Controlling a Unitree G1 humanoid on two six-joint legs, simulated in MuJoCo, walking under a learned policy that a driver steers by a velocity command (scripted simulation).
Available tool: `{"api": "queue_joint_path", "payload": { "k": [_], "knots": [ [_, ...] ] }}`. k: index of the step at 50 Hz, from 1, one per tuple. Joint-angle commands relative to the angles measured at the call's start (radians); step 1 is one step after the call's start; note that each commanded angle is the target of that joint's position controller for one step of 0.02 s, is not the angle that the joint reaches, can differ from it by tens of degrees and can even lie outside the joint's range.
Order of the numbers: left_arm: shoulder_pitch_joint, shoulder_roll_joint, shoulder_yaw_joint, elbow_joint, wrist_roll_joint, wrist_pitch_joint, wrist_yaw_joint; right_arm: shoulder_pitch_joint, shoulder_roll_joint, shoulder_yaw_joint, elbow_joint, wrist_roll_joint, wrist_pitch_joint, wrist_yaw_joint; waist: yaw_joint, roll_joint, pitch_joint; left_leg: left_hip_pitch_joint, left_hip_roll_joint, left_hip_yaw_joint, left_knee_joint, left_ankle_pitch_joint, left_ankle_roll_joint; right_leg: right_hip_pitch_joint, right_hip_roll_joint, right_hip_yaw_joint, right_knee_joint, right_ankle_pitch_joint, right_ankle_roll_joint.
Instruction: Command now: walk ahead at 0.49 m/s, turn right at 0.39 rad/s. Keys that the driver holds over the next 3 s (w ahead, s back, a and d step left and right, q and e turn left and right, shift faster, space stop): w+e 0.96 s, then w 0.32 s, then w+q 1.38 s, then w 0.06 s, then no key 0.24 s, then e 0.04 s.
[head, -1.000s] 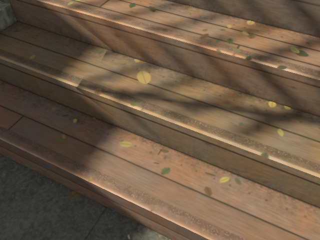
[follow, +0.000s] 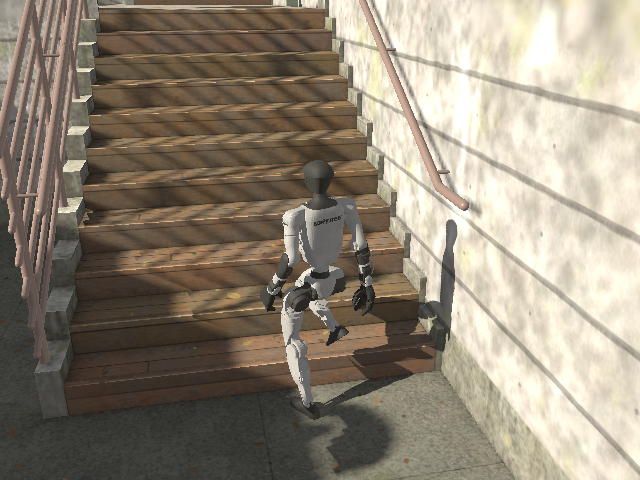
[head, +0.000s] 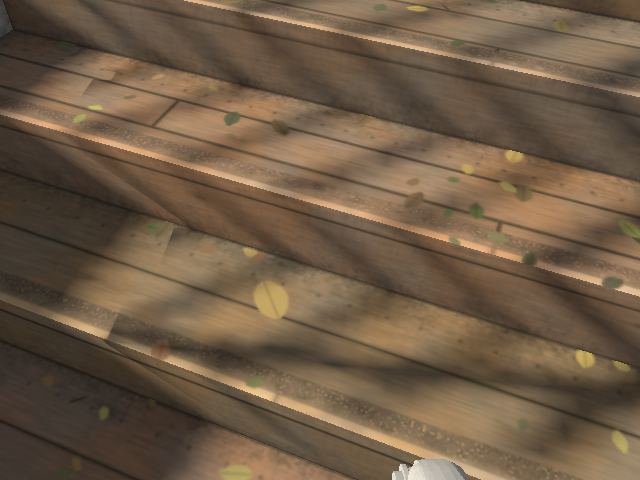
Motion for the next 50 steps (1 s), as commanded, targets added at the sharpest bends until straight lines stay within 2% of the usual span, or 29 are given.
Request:
{"api": "queue_joint_path", "payload": {
  "k": [1,3,6,8,9,11,12,13,14,16,17,18,20,23,25,30,33,35,36,37,38,39,40,41,42,44,45,48,50],
  "knots": [
    [-0.048,-0.085,-0.064,-0.141,0.026,-0.007,-0.022,-0.049,-0.012,0.04,-0.037,-0.019,0.008,-0.014,0.087,0.059,0.198,-0.126,0.294,-0.176,-0.22,0.018,0.004,-0.291,-0.022,0.057,0.095,0.112,-0.009],
    [-0.142,-0.063,-0.075,-0.196,0.043,-0.023,-0.04,-0.053,-0.052,0.042,-0.057,-0.038,0.015,-0.031,0.06,0.057,0.14,-0.212,0.208,-0.062,-0.245,0.104,-0.003,-0.16,-0.008,-0.047,-0.133,0.235,0.031],
    [-0.324,-0.055,-0.102,-0.312,0.05,-0.027,-0.035,0.066,-0.15,0.021,-0.034,0.009,0.008,-0.092,0.018,0.068,0.074,-0.108,0.247,-0.037,-0.391,0.341,0.03,-0.028,-0.087,-0.184,-0.437,0.101,0.065],
    [-0.302,-0.067,-0.104,-0.31,0.039,-0.042,-0.045,0.012,-0.211,0.012,-0.062,0.04,0.003,-0.096,0.065,0.089,-0.026,-0.039,0.261,0.053,-0.327,1.122,0.028,0.31,-0.045,-0.297,-0.741,0.021,-0.004],
    [-0.277,-0.036,-0.084,-0.296,0.031,-0.045,-0.046,0.068,-0.246,0.005,-0.06,0.034,0.005,-0.095,0.077,0.183,-0.086,0.061,0.278,0.07,-0.208,1.728,0.049,0.423,0.048,-0.378,-0.78,-0.105,-0.018],
    [-0.088,0.047,-0.041,-0.243,0.041,-0.04,-0.067,0.006,-0.3,-0.016,-0.12,0.014,0.033,-0.099,0.168,0.34,-0.197,0.359,0.343,0.03,0.097,2.117,0.093,0.491,0.13,-0.312,-1.058,-0.274,-0.078],
    [0.019,0.137,-0.005,-0.216,0.046,-0.038,-0.079,-0.042,-0.312,-0.025,-0.172,0.0,0.032,-0.101,0.235,0.328,-0.258,0.247,0.322,0.006,0.343,2.071,0.104,0.721,0.116,-0.08,-1.218,-0.194,-0.127],
    [0.158,0.291,0.043,-0.177,0.073,-0.025,-0.073,-0.09,-0.216,-0.009,-0.273,-0.01,-0.004,-0.069,0.235,-0.104,-0.359,-0.207,0.126,-0.06,0.744,1.161,0.038,1.087,-0.129,0.55,-1.555,-0.184,-0.294],
    [0.231,0.337,0.062,-0.119,0.123,-0.003,-0.023,-0.177,-0.169,-0.014,-0.276,-0.026,-0.063,-0.005,0.22,-0.25,-0.402,-0.45,-0.097,-0.272,1.182,0.179,0.019,1.183,-0.254,1.083,-2.024,-0.231,-0.354],
    [0.236,0.088,-0.009,-0.015,0.1,-0.021,-0.03,-0.335,-0.096,-0.016,-0.392,0.032,-0.09,0.062,0.116,-0.009,0.01,-0.805,-0.017,-0.339,1.519,0.1,0.08,0.892,-0.245,0.874,-1.936,-0.44,-0.207],
    [0.17,0.013,-0.034,0.005,0.075,-0.03,-0.047,-0.384,-0.048,0.002,-0.444,0.025,-0.087,0.055,0.034,0.093,0.145,-0.866,0.017,-0.282,1.526,0.104,0.085,0.715,-0.185,0.624,-1.861,-0.313,-0.152],
    [0.074,0.06,-0.002,0.048,0.126,-0.049,-0.061,-0.258,-0.056,0.009,-0.367,-0.044,-0.062,0.029,0.025,0.1,0.197,-0.925,0.003,-0.391,1.476,0.252,0.139,0.63,-0.085,0.32,-1.706,-0.191,-0.12],
    [0.081,-0.014,-0.025,0.1,0.132,-0.059,-0.07,-0.233,0.003,0.039,-0.406,-0.054,-0.034,0.031,-0.056,-0.011,0.084,-1.012,0.018,-0.324,1.578,0.202,0.181,0.648,-0.022,0.203,-1.781,0.03,-0.088],
    [0.126,0.082,-0.005,0.108,0.175,-0.076,-0.086,-0.335,-0.099,0.031,-0.448,0.001,-0.032,0.044,-0.043,0.017,-0.048,-0.906,0.046,-0.166,1.416,0.315,0.127,0.58,0.034,0.084,-1.839,0.144,-0.061],
    [0.336,0.072,-0.017,0.187,0.175,-0.084,-0.078,-0.359,-0.055,0.049,-0.427,-0.017,-0.031,0.052,0.022,-0.093,-0.047,-1.086,0.03,-0.129,1.741,0.188,0.084,0.733,-0.016,0.203,-1.837,0.201,-0.123],
    [0.487,0.037,-0.045,0.295,0.229,-0.063,-0.109,-0.69,-0.039,0.083,-0.558,-0.024,-0.035,0.015,0.092,0.032,0.037,-1.427,0.106,-0.152,1.472,0.057,0.131,1.027,-0.129,0.363,-1.876,0.057,-0.132],
    [0.338,0.054,-0.045,0.222,0.154,-0.072,-0.136,-0.911,0.026,0.104,-0.637,-0.053,0.03,0.026,0.09,-0.037,0.071,-0.827,0.122,-0.031,1.138,0.041,0.059,0.536,-0.18,0.352,-2.211,0.077,-0.2],
    [0.287,0.14,-0.028,0.18,0.105,-0.112,-0.14,-0.732,-0.012,0.087,-0.594,-0.034,0.061,0.052,-0.016,-0.11,-0.009,-0.504,0.007,0.045,1.027,0.02,0.013,0.61,-0.219,0.255,-2.07,1.095,-0.204],
    [0.327,0.24,0.005,0.175,0.061,-0.12,-0.143,-0.694,-0.114,0.056,-0.581,-0.012,0.063,0.058,-0.037,-0.166,-0.062,-0.484,-0.069,0.096,0.783,-0.043,-0.007,0.834,-0.196,0.228,-1.991,1.568,-0.19],
    [0.344,0.264,0.028,0.19,0.071,-0.121,-0.151,-0.602,-0.167,0.029,-0.548,-0.001,0.052,0.044,-0.045,-0.182,-0.114,-0.397,-0.097,0.052,0.597,-0.074,0.018,0.979,-0.197,0.208,-1.856,1.781,-0.155],
    [0.354,0.2,0.031,0.208,0.13,-0.116,-0.155,-0.306,-0.18,0.006,-0.465,-0.011,0.042,0.027,-0.116,-0.052,-0.345,-0.02,0.009,-0.194,0.517,0.229,0.112,0.917,-0.16,0.21,-1.508,1.643,-0.091],
    [0.515,0.022,-0.009,0.209,0.193,-0.113,-0.169,-0.058,-0.182,0.004,-0.371,-0.003,0.028,0.018,-0.113,0.284,-0.634,0.479,0.282,-0.766,0.264,0.125,0.361,0.5,-0.006,0.22,-1.211,0.827,-0.069],
    [0.388,0.078,0.033,0.259,0.128,-0.088,-0.178,0.126,-0.21,-0.004,-0.323,-0.051,0.036,0.005,-0.241,0.334,-0.451,0.29,0.4,-1.177,-0.002,-0.373,0.391,0.306,0.122,0.296,-0.636,0.3,-0.039],
    [0.24,0.084,0.043,0.215,0.089,-0.089,-0.173,0.033,-0.249,-0.017,-0.277,-0.059,-0.002,-0.01,-0.189,0.214,-0.144,0.038,0.361,-1.074,-0.027,-0.632,0.278,0.114,0.062,0.264,-0.399,0.367,-0.043],
    [0.203,0.068,0.046,0.213,0.078,-0.093,-0.145,-0.115,-0.209,-0.022,-0.259,-0.034,-0.023,-0.009,-0.109,0.122,-0.075,-0.116,0.372,-0.893,0.016,-0.498,0.274,0.115,0.013,0.2,-0.337,0.386,-0.039],
    [0.072,0.023,0.029,0.137,0.097,-0.067,-0.11,-0.213,0.068,0.042,-0.19,-0.015,-0.017,0.004,-0.016,-0.02,-0.114,-0.188,0.38,-0.63,-0.008,-0.162,0.243,0.106,-0.021,0.165,-0.227,0.37,-0.12],
    [0.07,-0.006,0.021,0.125,0.101,-0.045,-0.11,-0.276,0.121,0.055,-0.185,-0.013,-0.018,0.005,0.031,-0.006,-0.109,-0.219,0.35,-0.534,-0.045,-0.063,0.214,0.106,-0.029,0.173,-0.205,0.341,-0.151],
    [0.021,-0.071,-0.01,0.085,0.082,-0.02,-0.127,-0.272,0.103,0.042,-0.117,-0.052,-0.049,0.007,0.104,0.004,-0.028,-0.244,0.259,-0.181,-0.095,0.109,0.149,-0.036,-0.033,0.147,-0.14,0.269,-0.222],
    [-0.033,-0.031,-0.01,0.064,0.068,-0.023,-0.138,-0.269,0.064,0.031,-0.114,-0.08,-0.062,0.019,0.095,0.003,-0.008,-0.292,0.208,-0.024,-0.17,0.126,0.135,-0.014,-0.04,0.063,-0.235,0.259,-0.209]
  ]
}}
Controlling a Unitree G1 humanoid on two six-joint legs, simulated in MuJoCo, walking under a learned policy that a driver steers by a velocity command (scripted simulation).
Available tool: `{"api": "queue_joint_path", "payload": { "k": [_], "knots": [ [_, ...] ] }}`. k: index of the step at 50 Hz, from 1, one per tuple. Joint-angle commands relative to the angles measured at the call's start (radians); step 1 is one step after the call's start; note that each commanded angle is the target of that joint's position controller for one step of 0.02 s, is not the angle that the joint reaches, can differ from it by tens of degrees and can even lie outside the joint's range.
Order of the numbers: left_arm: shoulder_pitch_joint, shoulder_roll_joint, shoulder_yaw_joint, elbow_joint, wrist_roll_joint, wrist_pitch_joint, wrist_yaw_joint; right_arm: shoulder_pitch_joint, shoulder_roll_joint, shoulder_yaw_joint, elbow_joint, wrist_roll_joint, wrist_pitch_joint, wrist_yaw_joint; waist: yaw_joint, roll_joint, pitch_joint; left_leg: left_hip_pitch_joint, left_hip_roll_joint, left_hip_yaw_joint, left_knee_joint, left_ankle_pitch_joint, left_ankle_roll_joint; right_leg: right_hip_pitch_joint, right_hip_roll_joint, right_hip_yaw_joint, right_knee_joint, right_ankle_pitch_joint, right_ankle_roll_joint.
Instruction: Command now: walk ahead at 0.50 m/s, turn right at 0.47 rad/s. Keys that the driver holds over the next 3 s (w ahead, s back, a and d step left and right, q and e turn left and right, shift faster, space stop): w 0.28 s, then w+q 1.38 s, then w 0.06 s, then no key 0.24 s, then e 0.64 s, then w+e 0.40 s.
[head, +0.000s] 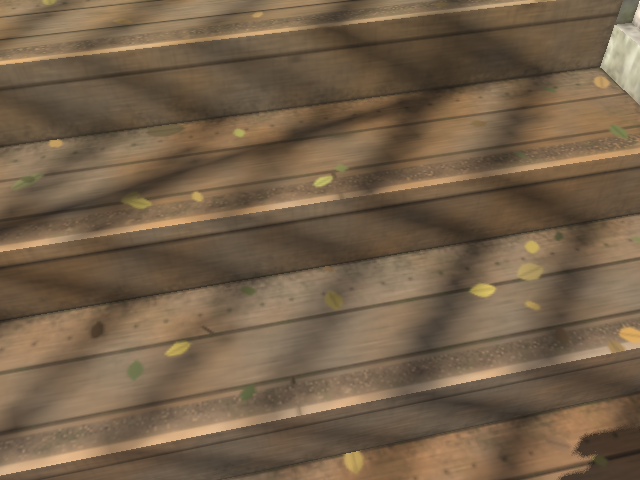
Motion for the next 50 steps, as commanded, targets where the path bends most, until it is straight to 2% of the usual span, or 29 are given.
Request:
{"api": "queue_joint_path", "payload": {
  "k": [1,5,8,10,12,14,15,16,17,18,19,20,22,24,27,30,33,35,36,38,39,41,42,43,44,45,46,48,50],
  "knots": [
    [-0.021,-0.1,-0.047,-0.045,-0.015,0.009,-0.02,-0.056,0.083,0.033,-0.028,-0.043,-0.04,0.017,0.057,0.085,0.089,0.006,0.18,-0.153,-0.41,0.205,0.163,-0.135,-0.03,-0.068,0.112,-0.062,-0.036],
    [-0.253,-0.123,-0.094,-0.16,-0.026,0.009,0.026,0.201,0.077,0.052,0.092,-0.101,-0.017,0.027,-0.018,0.081,0.143,0.368,0.254,-0.242,-0.455,0.239,0.182,-0.558,-0.023,-0.012,0.183,-0.149,-0.097],
    [-0.403,-0.066,-0.093,-0.253,-0.028,0.051,0.047,0.286,0.072,0.06,0.115,-0.112,-0.026,0.049,-0.046,0.063,0.111,0.391,0.261,-0.201,-0.547,0.269,0.169,-0.48,-0.083,-0.109,-0.152,-0.017,-0.055],
    [-0.597,-0.108,-0.115,-0.339,-0.004,0.118,0.018,0.261,0.053,0.056,0.102,-0.049,-0.029,0.087,-0.025,0.108,0.111,0.11,0.27,-0.118,-0.68,0.495,0.183,-0.091,-0.127,-0.261,-0.373,-0.184,-0.002],
    [-0.491,-0.132,-0.108,-0.316,-0.002,0.13,-0.016,0.241,-0.058,0.038,0.079,0.002,-0.069,0.098,0.061,0.206,0.057,0.08,0.28,-0.051,-0.584,1.235,0.236,0.233,-0.022,-0.378,-0.441,-0.208,0.059],
    [-0.334,-0.078,-0.082,-0.264,-0.012,0.107,-0.014,0.24,-0.17,0.006,0.06,0.03,-0.092,0.087,0.121,0.241,0.022,0.369,0.314,-0.065,-0.42,1.72,0.22,0.352,0.078,-0.385,-0.801,-0.312,0.087],
    [-0.258,-0.046,-0.063,-0.248,-0.011,0.09,0.003,0.249,-0.192,-0.007,0.066,0.019,-0.09,0.09,0.129,0.296,-0.022,0.391,0.319,-0.085,-0.33,1.813,0.203,0.525,0.105,-0.36,-0.909,-0.331,0.08],
    [-0.044,0.012,-0.048,-0.183,0.0,0.084,0.024,0.286,-0.135,-0.009,0.062,-0.035,-0.089,0.101,0.152,0.185,-0.226,0.126,0.258,-0.147,-0.058,1.67,0.123,0.969,0.007,-0.157,-0.839,0.161,-0.013],
    [0.311,0.019,0.0,-0.092,-0.006,0.035,0.087,0.274,-0.137,-0.05,-0.029,0.133,-0.099,0.013,0.236,0.07,-0.313,-0.006,0.125,-0.107,0.359,1.161,0.051,1.172,-0.167,0.189,-1.054,-0.17,-0.028],
    [0.28,0.122,0.04,-0.054,-0.027,0.024,0.111,0.138,-0.086,-0.059,-0.069,0.142,-0.099,0.001,0.224,-0.107,-0.294,-0.184,-0.059,-0.188,0.84,0.248,0.01,1.109,-0.298,0.599,-1.504,-0.254,-0.075],
    [0.371,0.134,0.023,0.009,0.065,0.035,0.072,0.189,0.061,-0.023,0.029,0.042,-0.062,0.102,0.243,-0.107,-0.172,-0.439,-0.037,-0.62,1.132,0.474,0.088,0.994,-0.283,0.642,-1.574,-0.514,0.02],
    [0.306,0.12,0.036,0.041,0.051,0.016,0.063,0.093,0.037,-0.044,-0.005,0.026,-0.067,0.118,0.193,-0.125,0.036,-0.584,-0.05,-0.589,1.32,0.444,0.103,0.833,-0.255,0.465,-1.506,-0.461,-0.004],
    [0.133,-0.046,-0.003,0.086,0.011,0.01,0.039,-0.016,0.077,-0.023,-0.075,0.056,-0.062,0.103,0.062,0.074,-0.009,-0.701,-0.057,-0.569,1.494,0.353,0.19,0.798,-0.287,0.308,-1.497,-0.175,-0.039],
    [0.011,-0.186,-0.052,0.091,0.036,-0.001,0.028,-0.006,0.085,-0.011,-0.09,0.05,-0.015,0.084,-0.047,0.129,0.014,-0.745,0.012,-0.526,1.442,0.405,0.247,0.715,-0.272,0.113,-1.563,-0.12,0.038],
    [-0.03,-0.173,-0.05,0.087,0.054,-0.025,0.053,-0.037,0.101,0.005,-0.105,0.065,0.016,0.099,-0.096,0.026,0.059,-0.756,0.032,-0.405,1.578,0.24,0.235,0.626,-0.22,-0.153,-1.691,-0.074,0.053],
    [0.149,-0.157,-0.073,0.171,0.109,-0.03,0.066,-0.241,0.08,0.035,-0.21,0.071,0.018,0.088,-0.046,0.041,0.093,-1.008,0.021,-0.404,1.717,0.164,0.296,0.781,-0.226,-0.211,-1.734,-0.107,0.067],
    [0.307,-0.101,-0.079,0.212,0.136,-0.038,0.057,-0.453,0.006,0.048,-0.332,0.067,0.028,0.061,0.01,0.082,0.069,-1.053,0.086,-0.339,1.283,0.252,0.281,0.956,-0.21,-0.294,-1.793,-0.132,0.108],
    [0.392,-0.077,-0.082,0.223,0.152,-0.032,0.05,-0.54,0.002,0.054,-0.375,0.069,0.055,0.052,0.051,-0.009,0.082,-1.04,0.136,-0.296,1.148,0.265,0.237,1.004,-0.255,-0.306,-1.876,-0.118,0.1],
    [0.321,-0.04,-0.075,0.17,0.118,-0.026,0.034,-0.6,0.015,0.06,-0.384,0.054,0.081,0.062,0.047,-0.022,0.103,-0.885,0.124,-0.181,0.956,0.129,0.216,0.915,-0.267,-0.356,-1.993,-0.059,0.059],
    [0.314,0.043,-0.069,0.144,0.06,-0.049,0.015,-0.545,0.06,0.056,-0.383,0.058,0.103,0.093,-0.024,-0.098,0.077,-0.491,0.021,-0.085,0.917,0.077,0.152,0.779,-0.292,-0.413,-1.952,0.629,0.003],
    [0.337,0.111,-0.049,0.15,0.056,-0.071,0.012,-0.533,0.027,0.042,-0.402,0.071,0.098,0.096,-0.049,-0.068,0.065,-0.442,-0.03,-0.058,0.811,0.09,0.139,0.888,-0.31,-0.441,-1.852,1.111,-0.015],
    [0.339,0.165,-0.019,0.149,0.026,-0.081,0.007,-0.349,-0.026,0.012,-0.359,0.064,0.078,0.079,-0.101,-0.137,-0.005,-0.332,-0.142,-0.044,0.417,-0.004,0.128,1.187,-0.324,-0.442,-1.63,1.403,0.012],
    [0.415,0.096,-0.024,0.144,0.081,-0.083,0.005,-0.212,-0.098,-0.015,-0.314,0.069,0.063,0.051,-0.068,-0.056,-0.176,0.034,-0.104,-0.226,0.524,0.384,0.208,0.97,-0.271,-0.428,-1.394,1.342,0.073],
    [0.409,0.09,-0.027,0.137,0.1,-0.076,-0.017,-0.012,-0.136,-0.033,-0.253,0.067,0.065,0.034,-0.137,0.012,-0.26,0.292,-0.06,-0.492,0.303,0.239,0.249,0.718,-0.189,-0.359,-1.171,0.934,0.105],
    [0.291,0.014,-0.034,0.102,0.087,-0.055,-0.046,0.224,-0.2,-0.055,-0.152,0.017,0.068,0.018,-0.205,0.182,-0.23,0.472,0.058,-0.85,-0.027,0.035,0.301,0.383,-0.034,-0.244,-0.874,0.027,0.156],
    [0.22,-0.023,-0.03,0.088,0.035,-0.044,-0.051,0.261,-0.254,-0.089,-0.135,-0.004,0.052,0.01,-0.212,0.185,-0.146,0.361,0.13,-1.087,-0.183,-0.277,0.27,0.228,0.01,-0.013,-0.485,0.012,0.159],
    [0.18,-0.043,-0.021,0.089,0.034,-0.045,-0.025,0.182,-0.214,-0.085,-0.111,0.011,0.022,0.005,-0.152,0.219,-0.032,0.187,0.129,-1.037,-0.189,-0.301,0.255,0.176,0.007,0.049,-0.286,0.07,0.166],
    [0.085,-0.087,-0.04,0.02,0.034,-0.041,0.009,0.103,-0.07,-0.049,-0.059,0.033,0.017,0.021,-0.05,0.172,0.009,0.083,0.115,-0.969,-0.181,-0.037,0.269,0.018,0.07,0.088,0.098,0.098,0.099],
    [0.058,-0.101,-0.057,-0.02,0.033,-0.028,0.026,-0.127,0.037,-0.007,-0.072,0.034,0.019,0.04,0.074,0.005,0.009,-0.051,0.082,-0.765,-0.184,0.081,0.232,-0.046,0.029,0.065,0.114,0.055,0.046]
  ]
}}
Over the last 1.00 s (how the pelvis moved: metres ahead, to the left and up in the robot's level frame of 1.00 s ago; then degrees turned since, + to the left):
0.57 -0.08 0.31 -33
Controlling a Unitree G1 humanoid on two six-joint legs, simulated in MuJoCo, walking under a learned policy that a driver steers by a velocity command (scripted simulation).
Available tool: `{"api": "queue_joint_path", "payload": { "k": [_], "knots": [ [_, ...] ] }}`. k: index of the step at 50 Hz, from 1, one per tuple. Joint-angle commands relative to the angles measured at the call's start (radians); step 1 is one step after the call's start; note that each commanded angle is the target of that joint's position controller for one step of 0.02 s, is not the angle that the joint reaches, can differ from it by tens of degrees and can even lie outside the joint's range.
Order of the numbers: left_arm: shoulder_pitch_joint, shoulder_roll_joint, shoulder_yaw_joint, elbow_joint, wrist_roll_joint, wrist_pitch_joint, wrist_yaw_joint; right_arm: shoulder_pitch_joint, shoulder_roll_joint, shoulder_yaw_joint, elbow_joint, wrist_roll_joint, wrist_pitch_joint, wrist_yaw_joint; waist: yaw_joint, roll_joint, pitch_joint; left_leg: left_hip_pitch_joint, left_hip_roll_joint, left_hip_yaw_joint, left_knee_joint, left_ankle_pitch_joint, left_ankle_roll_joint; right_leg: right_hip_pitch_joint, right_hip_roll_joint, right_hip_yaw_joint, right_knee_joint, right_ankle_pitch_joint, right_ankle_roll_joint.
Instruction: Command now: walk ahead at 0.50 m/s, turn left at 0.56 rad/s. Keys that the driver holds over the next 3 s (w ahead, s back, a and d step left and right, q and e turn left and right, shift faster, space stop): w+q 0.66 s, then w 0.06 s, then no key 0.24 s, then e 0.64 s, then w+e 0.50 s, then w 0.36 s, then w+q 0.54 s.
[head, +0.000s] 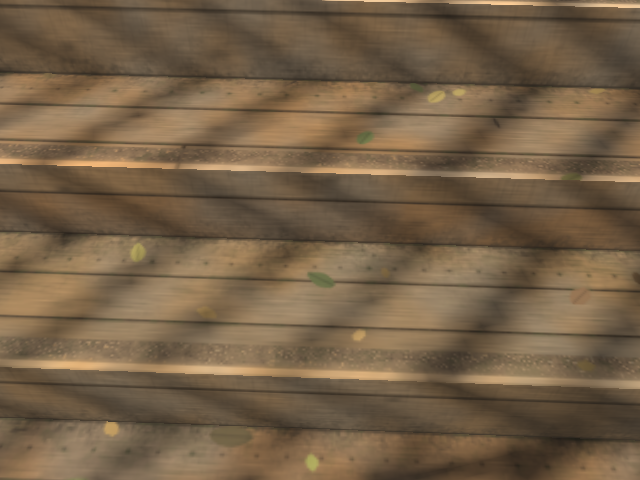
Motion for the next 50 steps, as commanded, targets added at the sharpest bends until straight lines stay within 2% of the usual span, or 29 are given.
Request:
{"api": "queue_joint_path", "payload": {
  "k": [1,3,4,6,9,12,13,15,16,17,18,19,20,21,22,23,25,28,32,35,38,42,43,44,45,46,47,49,50],
  "knots": [
    [-0.048,-0.034,-0.023,-0.113,-0.004,0.013,0.026,-0.074,0.061,0.036,0.033,-0.013,-0.022,0.021,0.128,-0.02,0.03,0.207,0.206,-0.468,-0.523,0.245,0.175,-0.444,-0.015,0.006,0.223,-0.016,-0.055],
    [-0.073,-0.003,-0.02,-0.119,-0.015,0.029,0.034,-0.097,0.03,0.03,0.016,-0.02,-0.055,0.018,0.137,0.02,0.048,0.098,0.156,-0.307,-0.578,0.261,0.155,-0.389,-0.057,-0.094,0.114,-0.098,-0.02],
    [-0.094,-0.028,-0.03,-0.126,-0.026,0.023,0.036,0.024,0.029,0.037,0.04,-0.045,-0.067,0.003,0.099,0.146,0.054,0.121,0.159,-0.346,-0.606,0.271,0.173,-0.428,-0.036,-0.132,0.341,-0.184,-0.004],
    [-0.219,-0.055,-0.054,-0.184,-0.022,0.019,0.047,0.2,0.044,0.048,0.11,-0.069,-0.063,-0.008,0.035,0.105,0.083,0.266,0.21,-0.435,-0.609,0.201,0.175,-0.656,-0.037,-0.105,0.479,-0.306,-0.016],
    [-0.462,-0.016,-0.069,-0.331,-0.014,0.014,0.075,0.328,0.023,0.054,0.166,-0.096,-0.069,0.009,-0.014,0.019,0.077,0.382,0.219,-0.437,-0.618,0.152,0.124,-0.695,-0.104,-0.122,0.068,-0.308,-0.025],
    [-0.638,-0.078,-0.094,-0.427,-0.012,0.072,0.073,0.188,-0.032,0.05,0.037,-0.011,-0.079,0.054,0.013,0.155,0.158,-0.121,0.264,-0.445,-0.922,0.192,0.184,-0.079,-0.102,-0.266,-0.324,-0.475,0.084],
    [-0.524,-0.108,-0.093,-0.413,-0.027,0.078,0.053,0.165,-0.072,0.045,0.009,0.018,-0.089,0.055,0.072,0.227,0.122,-0.13,0.302,-0.429,-0.888,0.571,0.221,0.1,-0.047,-0.349,-0.259,-0.401,0.122],
    [-0.435,0.018,-0.045,-0.392,-0.037,0.08,0.037,0.179,-0.18,0.003,-0.02,0.052,-0.114,0.05,0.111,0.193,0.016,0.313,0.328,-0.379,-0.72,1.424,0.193,0.086,0.071,-0.371,-0.559,-0.453,0.123],
    [-0.337,0.095,-0.013,-0.372,-0.051,0.06,0.046,0.168,-0.222,-0.026,-0.017,0.045,-0.12,0.06,0.129,0.233,-0.042,0.482,0.311,-0.348,-0.581,1.654,0.15,0.147,0.078,-0.314,-0.719,-0.444,0.083],
    [-0.07,0.112,0.0,-0.298,-0.044,0.042,0.057,0.194,-0.124,-0.022,-0.016,-0.003,-0.121,0.062,0.17,0.076,-0.305,0.351,0.23,-0.314,-0.207,1.536,0.077,0.568,-0.066,-0.035,-0.747,0.039,-0.053],
    [0.168,0.162,0.012,-0.222,-0.014,0.033,0.073,0.257,0.043,0.009,-0.032,-0.045,-0.112,0.07,0.207,-0.242,-0.459,-0.101,0.03,-0.318,0.114,0.566,0.036,0.943,-0.327,0.579,-1.145,-0.208,-0.252],
    [0.252,0.183,0.018,-0.212,0.025,0.03,0.091,0.09,-0.018,-0.026,-0.022,0.004,-0.087,0.073,0.312,-0.298,-0.191,-0.379,-0.001,-0.43,0.643,0.356,0.033,0.758,-0.375,0.903,-1.384,-0.78,-0.216],
    [0.172,0.191,0.025,-0.171,-0.003,-0.001,0.095,0.005,-0.013,-0.029,-0.038,0.028,-0.087,0.064,0.247,-0.206,0.045,-0.503,0.052,-0.38,0.793,0.457,0.055,0.544,-0.338,0.769,-1.387,-1.004,-0.149],
    [0.055,0.131,0.021,-0.147,-0.025,-0.003,0.086,0.002,-0.011,-0.031,-0.021,0.038,-0.075,0.047,0.16,-0.115,0.085,-0.462,0.088,-0.313,0.898,0.503,0.083,0.403,-0.355,0.577,-1.36,-0.815,-0.152],
    [0.025,-0.007,-0.005,-0.085,-0.025,0.008,0.075,-0.006,0.004,-0.023,-0.024,0.021,-0.071,0.033,0.11,0.058,0.066,-0.455,0.098,-0.296,0.913,0.497,0.121,0.369,-0.351,0.409,-1.327,-0.66,-0.127],
    [-0.01,-0.127,-0.031,-0.059,-0.029,0.013,0.074,-0.025,0.029,-0.013,-0.032,0.01,-0.061,0.029,0.066,0.119,0.056,-0.424,0.127,-0.301,0.873,0.508,0.138,0.33,-0.336,0.292,-1.324,-0.564,-0.087],
    [-0.088,-0.199,-0.045,-0.041,-0.035,0.009,0.084,-0.039,0.065,0.004,-0.032,0.017,-0.033,0.037,0.003,0.038,0.068,-0.471,0.141,-0.308,0.921,0.422,0.173,0.302,-0.28,0.137,-1.397,-0.438,-0.047],
    [-0.103,-0.134,-0.027,-0.04,0.005,-0.018,0.069,-0.141,0.046,0.021,-0.078,0.019,-0.025,0.054,-0.007,0.07,0.065,-0.433,0.176,-0.177,0.748,0.46,0.163,0.274,-0.213,-0.194,-1.516,-0.34,-0.011],
    [0.107,-0.094,-0.04,0.031,0.054,-0.032,0.056,-0.21,-0.033,0.009,-0.074,0.018,-0.015,0.077,0.061,0.016,0.102,-0.618,0.176,-0.197,0.893,0.482,0.132,0.507,-0.272,-0.238,-1.579,-0.106,-0.065],
    [0.341,-0.098,-0.052,0.133,0.076,-0.015,0.047,-0.335,0.005,0.028,-0.125,0.037,-0.011,0.043,0.145,0.002,0.142,-0.968,0.143,-0.213,1.063,0.328,0.183,0.849,-0.321,-0.197,-1.592,-0.081,-0.1],
    [0.346,-0.135,-0.066,0.165,0.096,-0.016,0.034,-0.427,0.039,0.052,-0.192,0.049,-0.006,0.012,0.127,0.055,0.165,-1.036,0.182,-0.208,0.971,0.315,0.215,0.914,-0.321,-0.25,-1.627,-0.001,-0.066],
    [0.453,-0.123,-0.065,0.202,0.05,-0.044,0.042,-0.642,0.073,0.078,-0.308,0.003,0.04,0.024,0.113,0.002,0.111,-0.833,0.278,0.041,0.656,0.338,0.138,0.889,-0.259,-0.369,-1.665,0.337,-0.042],
    [0.483,-0.116,-0.062,0.229,0.056,-0.045,0.041,-0.711,0.097,0.088,-0.355,-0.005,0.059,0.034,0.107,-0.021,0.131,-0.692,0.299,0.063,0.572,0.344,0.153,0.808,-0.263,-0.384,-1.694,0.393,-0.033],
    [0.459,-0.116,-0.061,0.221,0.054,-0.035,0.023,-0.73,0.081,0.088,-0.36,0.01,0.084,0.033,0.097,-0.036,0.147,-0.601,0.295,0.03,0.421,0.326,0.148,0.753,-0.274,-0.403,-1.719,0.359,-0.024],
    [0.357,-0.053,-0.045,0.162,0.007,-0.036,0.006,-0.701,0.068,0.08,-0.339,-0.013,0.105,0.044,0.041,-0.114,0.126,-0.346,0.234,0.147,0.312,0.163,0.118,0.616,-0.259,-0.446,-1.736,0.52,-0.06],
    [0.46,-0.03,-0.041,0.178,-0.022,-0.056,-0.002,-0.711,0.069,0.078,-0.355,0.001,0.103,0.057,0.051,-0.155,0.111,-0.132,0.157,0.192,0.332,0.044,0.067,0.578,-0.325,-0.405,-1.727,0.83,-0.074],
    [0.41,0.03,-0.029,0.142,-0.015,-0.064,0.0,-0.606,0.034,0.06,-0.301,0.023,0.095,0.053,0.002,-0.112,0.115,-0.088,0.147,0.161,0.208,0.157,0.068,0.683,-0.342,-0.418,-1.651,1.027,-0.024],
    [0.519,0.036,-0.008,0.135,-0.008,-0.079,-0.018,-0.423,-0.003,0.054,-0.219,0.082,0.055,0.03,0.014,-0.122,-0.123,0.374,0.171,-0.01,0.229,0.443,0.112,0.53,-0.293,-0.324,-1.453,1.262,0.106],
    [0.406,0.081,0.012,0.132,-0.007,-0.085,-0.02,-0.31,-0.035,0.035,-0.194,0.055,0.06,0.025,-0.081,-0.147,-0.11,0.502,0.164,-0.059,0.052,0.354,0.103,0.455,-0.239,-0.291,-1.335,1.026,0.11]
  ]
}}
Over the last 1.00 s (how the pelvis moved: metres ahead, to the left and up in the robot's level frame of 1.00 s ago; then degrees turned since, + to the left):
0.57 0.03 0.30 15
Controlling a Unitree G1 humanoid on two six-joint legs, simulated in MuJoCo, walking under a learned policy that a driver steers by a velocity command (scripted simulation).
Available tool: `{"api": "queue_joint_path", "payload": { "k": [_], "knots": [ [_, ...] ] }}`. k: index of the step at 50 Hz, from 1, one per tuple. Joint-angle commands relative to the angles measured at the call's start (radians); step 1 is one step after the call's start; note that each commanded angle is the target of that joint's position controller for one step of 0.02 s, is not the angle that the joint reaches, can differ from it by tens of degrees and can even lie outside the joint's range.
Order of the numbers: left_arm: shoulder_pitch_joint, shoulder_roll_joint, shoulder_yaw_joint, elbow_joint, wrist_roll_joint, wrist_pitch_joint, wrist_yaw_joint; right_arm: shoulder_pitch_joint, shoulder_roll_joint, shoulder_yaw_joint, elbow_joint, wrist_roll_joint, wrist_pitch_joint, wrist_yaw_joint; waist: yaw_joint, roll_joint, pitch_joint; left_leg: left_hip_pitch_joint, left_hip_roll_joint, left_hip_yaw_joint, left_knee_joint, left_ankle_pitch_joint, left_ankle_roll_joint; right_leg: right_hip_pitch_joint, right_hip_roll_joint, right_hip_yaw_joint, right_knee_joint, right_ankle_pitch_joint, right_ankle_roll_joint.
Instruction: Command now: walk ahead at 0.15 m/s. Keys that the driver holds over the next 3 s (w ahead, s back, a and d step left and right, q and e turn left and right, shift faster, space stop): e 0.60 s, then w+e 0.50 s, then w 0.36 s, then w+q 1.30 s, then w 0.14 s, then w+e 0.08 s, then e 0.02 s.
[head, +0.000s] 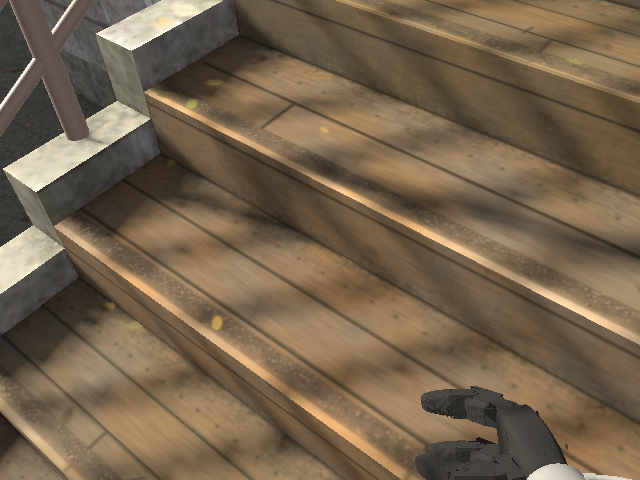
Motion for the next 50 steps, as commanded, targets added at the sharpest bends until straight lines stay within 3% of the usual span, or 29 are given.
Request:
{"api": "queue_joint_path", "payload": {
  "k": [1,2,3,4,5,6,8,9,12,16,19,22,25,26,27,28,29,30,31,33,36,38,41,44,46,47,48,49,50],
  "knots": [
    [0.018,0.249,0.096,-0.081,-0.161,-0.008,0.063,0.449,-0.116,-0.081,0.086,0.009,-0.058,-0.08,-0.248,-0.035,-0.072,1.092,0.059,-0.276,-0.479,0.316,0.096,-0.644,0.085,0.016,0.617,0.933,-0.064],
    [-0.053,0.188,0.088,-0.133,-0.184,-0.006,0.084,0.532,-0.211,-0.112,0.13,0.004,-0.073,-0.111,-0.273,0.201,-0.206,1.213,0.287,-0.618,-0.728,0.586,0.198,-0.819,0.229,0.077,1.101,0.059,-0.021],
    [0.079,0.139,0.081,-0.051,-0.042,0.005,-0.012,0.636,-0.316,-0.122,0.148,-0.128,-0.064,-0.08,-0.249,0.173,-0.486,1.07,0.352,-0.818,-0.836,0.422,0.188,-0.725,0.153,0.501,1.409,0.065,-0.118],
    [-0.1,0.145,0.112,-0.098,-0.051,0.002,-0.031,0.548,-0.306,-0.132,0.199,-0.142,-0.082,-0.072,-0.221,0.139,-0.16,0.812,0.3,-0.717,-0.839,0.23,0.16,-0.859,0.179,0.521,1.54,0.075,-0.124],
    [-0.133,0.1,0.094,-0.093,-0.048,-0.006,-0.028,0.443,-0.275,-0.122,0.207,-0.097,-0.088,-0.069,-0.167,0.136,-0.078,0.681,0.295,-0.608,-0.834,0.14,0.147,-0.908,0.16,0.463,1.655,0.044,-0.151],
    [-0.151,0.043,0.07,-0.095,-0.053,-0.007,-0.012,0.319,-0.193,-0.101,0.194,-0.057,-0.088,-0.064,-0.108,0.046,-0.047,0.614,0.277,-0.515,-0.838,0.139,0.136,-0.949,0.138,0.449,1.682,0.002,-0.189],
    [-0.171,0.023,0.049,-0.105,-0.056,0.019,0.024,0.115,-0.002,-0.054,0.139,-0.054,-0.095,-0.055,-0.002,-0.035,0.009,0.428,0.268,-0.408,-0.947,0.084,0.103,-0.92,0.098,0.458,1.649,-0.011,-0.214],
    [-0.198,0.064,0.055,-0.128,-0.053,0.035,0.038,0.104,0.009,-0.045,0.128,-0.062,-0.111,-0.06,0.026,-0.078,-0.008,0.434,0.263,-0.335,-0.968,0.153,0.099,-0.926,0.093,0.448,1.585,0.015,-0.196],
    [-0.275,0.138,0.067,-0.19,-0.055,0.024,0.024,0.108,-0.122,-0.094,0.071,-0.07,-0.155,-0.104,0.041,0.036,-0.027,0.501,0.208,-0.109,-1.058,0.344,0.086,-0.844,0.117,0.38,1.444,0.016,-0.089],
    [-0.262,0.251,0.099,-0.219,-0.034,0.023,0.006,0.089,-0.229,-0.132,-0.022,-0.077,-0.162,-0.1,0.025,0.04,0.005,0.599,0.219,0.005,-1.081,0.438,0.124,-0.797,0.142,0.357,1.449,0.034,-0.037],
    [-0.299,0.251,0.109,-0.267,-0.016,0.042,0.02,0.078,-0.269,-0.151,-0.067,-0.045,-0.168,-0.101,0.021,0.058,0.049,0.769,0.201,0.039,-1.086,0.289,0.073,-0.725,0.1,0.301,0.95,-0.071,-0.01],
    [-0.377,0.197,0.089,-0.344,-0.015,0.068,0.043,0.135,-0.253,-0.165,-0.058,-0.056,-0.183,-0.103,-0.065,0.139,0.053,0.977,0.297,-0.029,-1.026,0.343,0.126,-0.722,0.081,0.281,0.668,-0.189,0.006],
    [-0.316,0.192,0.094,-0.374,-0.04,0.053,0.062,0.17,-0.247,-0.16,-0.037,-0.043,-0.157,-0.104,-0.055,0.066,0.036,1.042,0.34,-0.048,-0.946,0.341,0.121,-0.642,0.137,0.221,0.353,-0.026,-0.058],
    [-0.316,0.23,0.113,-0.365,-0.045,0.027,0.074,0.241,-0.191,-0.147,-0.015,-0.036,-0.147,-0.094,-0.074,-0.004,0.017,1.002,0.262,0.002,-0.843,0.271,0.054,-0.536,0.184,0.24,0.201,0.11,-0.129],
    [-0.33,0.333,0.133,-0.38,-0.055,0.012,0.1,0.224,-0.132,-0.14,-0.093,-0.043,-0.15,-0.101,-0.135,-0.201,-0.029,0.857,0.088,0.118,-0.644,0.101,-0.064,-0.442,0.065,0.484,0.216,0.574,-0.312],
    [-0.272,0.363,0.142,-0.383,-0.064,0.002,0.102,0.05,-0.158,-0.139,-0.182,-0.053,-0.167,-0.115,-0.022,-0.254,-0.021,0.493,-0.042,0.033,-0.498,-0.118,-0.131,-0.254,-0.004,0.714,0.201,0.523,-0.434],
    [-0.182,0.349,0.15,-0.345,-0.017,-0.004,0.101,-0.061,-0.152,-0.13,-0.206,-0.053,-0.168,-0.108,0.062,-0.161,-0.048,0.323,-0.027,-0.09,-0.337,-0.196,-0.138,-0.143,-0.006,0.718,0.17,0.472,-0.422],
    [-0.218,0.362,0.16,-0.355,-0.005,0.0,0.099,-0.046,-0.146,-0.128,-0.216,-0.041,-0.163,-0.1,0.043,-0.084,-0.047,0.242,-0.016,-0.167,-0.209,-0.19,-0.141,-0.137,-0.015,0.704,0.2,0.518,-0.406],
    [-0.262,0.358,0.164,-0.386,-0.019,0.018,0.101,0.003,-0.193,-0.144,-0.194,-0.042,-0.155,-0.103,0.027,-0.034,-0.065,0.209,-0.023,-0.232,-0.065,-0.195,-0.145,-0.148,-0.046,0.712,0.194,0.563,-0.432],
    [-0.224,0.302,0.151,-0.358,-0.034,0.061,0.097,0.077,-0.18,-0.138,-0.176,-0.04,-0.145,-0.117,0.0,0.056,-0.046,0.142,-0.013,-0.325,0.076,-0.051,-0.111,-0.249,-0.062,0.785,0.171,0.222,-0.442],
    [-0.237,0.24,0.12,-0.381,-0.023,0.081,0.069,0.161,-0.166,-0.116,-0.127,-0.059,-0.134,-0.108,-0.007,0.018,0.002,0.009,-0.032,-0.308,0.081,0.105,-0.076,-0.311,-0.01,0.801,0.109,-0.254,-0.412],
    [-0.305,0.245,0.11,-0.423,-0.035,0.065,0.066,0.191,-0.184,-0.117,-0.095,-0.065,-0.137,-0.1,-0.027,0.002,-0.008,0.102,-0.023,-0.236,-0.005,0.128,-0.104,-0.404,0.024,0.715,0.092,-0.205,-0.378],
    [-0.505,0.299,0.112,-0.488,-0.04,0.039,0.071,0.278,-0.177,-0.113,-0.068,-0.063,-0.127,-0.093,-0.109,-0.029,-0.011,0.661,0.0,-0.157,-0.211,0.205,-0.119,-0.831,0.128,0.552,0.088,-0.112,-0.3],
    [-0.447,0.322,0.123,-0.457,-0.048,0.034,0.064,0.333,-0.168,-0.111,-0.072,-0.05,-0.115,-0.088,-0.111,-0.063,0.019,0.756,-0.034,-0.106,-0.554,0.034,-0.162,-0.685,0.083,0.651,0.189,0.088,-0.35],
    [-0.375,0.277,0.118,-0.424,-0.03,0.043,0.025,0.526,-0.2,-0.12,-0.001,-0.035,-0.125,-0.104,-0.15,-0.005,-0.036,0.889,-0.044,-0.142,-0.874,0.171,-0.124,-0.506,0.134,0.661,0.453,0.389,-0.351],
    [-0.306,0.176,0.098,-0.394,-0.024,0.037,-0.004,0.678,-0.263,-0.136,0.043,-0.035,-0.137,-0.118,-0.168,0.111,-0.126,1.124,0.066,-0.324,-0.859,0.4,0.029,-0.659,0.247,0.589,0.759,0.404,-0.275],
    [-0.15,0.049,0.064,-0.39,-0.015,0.027,-0.015,0.825,-0.379,-0.146,0.058,-0.046,-0.138,-0.103,-0.1,0.408,-0.224,1.406,0.375,-0.813,-0.888,1.028,0.413,-1.093,0.436,0.475,1.253,-0.24,-0.162],
    [-0.208,0.161,0.09,-0.376,-0.026,0.023,-0.02,0.801,-0.327,-0.137,0.111,-0.104,-0.115,-0.073,-0.124,0.278,-0.06,1.381,0.486,-1.075,-0.997,0.639,0.443,-1.458,0.414,0.53,1.762,-0.242,-0.163],
    [-0.358,0.179,0.084,-0.376,-0.052,0.03,-0.003,0.723,-0.249,-0.115,0.142,-0.107,-0.1,-0.045,-0.133,0.125,0.094,1.251,0.449,-0.876,-0.981,0.335,0.345,-1.687,0.35,0.525,2.034,-0.102,-0.221]
  ]
}}
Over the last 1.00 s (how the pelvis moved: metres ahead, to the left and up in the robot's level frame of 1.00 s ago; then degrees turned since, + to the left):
0.50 0.08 0.25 30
